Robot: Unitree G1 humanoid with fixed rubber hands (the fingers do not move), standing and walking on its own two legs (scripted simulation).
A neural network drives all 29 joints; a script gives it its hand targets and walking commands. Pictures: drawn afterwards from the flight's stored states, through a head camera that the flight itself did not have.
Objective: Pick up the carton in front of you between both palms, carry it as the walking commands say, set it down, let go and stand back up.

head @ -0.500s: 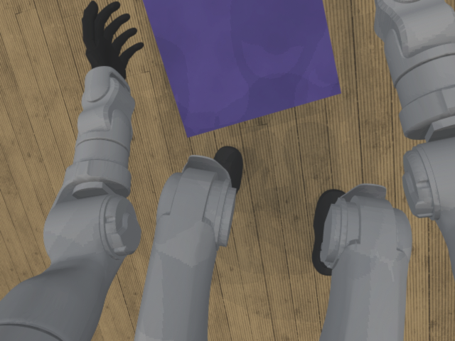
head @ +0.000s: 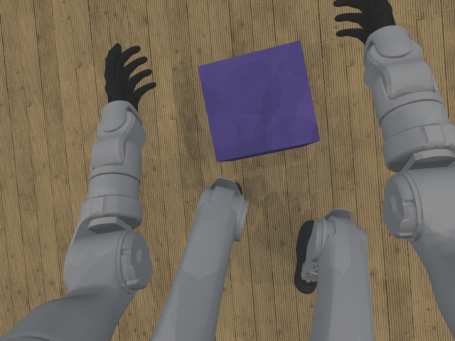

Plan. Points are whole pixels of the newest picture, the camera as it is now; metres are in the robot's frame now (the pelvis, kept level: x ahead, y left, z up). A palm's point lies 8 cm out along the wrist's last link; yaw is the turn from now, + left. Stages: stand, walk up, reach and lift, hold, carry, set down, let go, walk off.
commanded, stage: set down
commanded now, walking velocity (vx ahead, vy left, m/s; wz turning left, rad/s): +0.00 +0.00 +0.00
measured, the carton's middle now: (258, 113) +0.47 +0.09 -0.37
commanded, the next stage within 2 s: let go in 0.42 s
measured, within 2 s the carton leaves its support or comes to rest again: neither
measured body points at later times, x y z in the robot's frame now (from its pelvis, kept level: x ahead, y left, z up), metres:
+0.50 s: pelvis +0.04 +0.00 +0.13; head +0.32 +0.00 +0.48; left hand +0.42 +0.30 +0.04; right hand +0.58 -0.07 +0.02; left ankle +0.14 +0.13 -0.46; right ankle +0.08 -0.13 -0.46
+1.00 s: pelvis +0.10 +0.01 +0.25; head +0.25 +0.01 +0.67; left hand +0.32 +0.26 +0.17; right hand +0.40 -0.16 +0.14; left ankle +0.14 +0.13 -0.46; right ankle +0.08 -0.13 -0.46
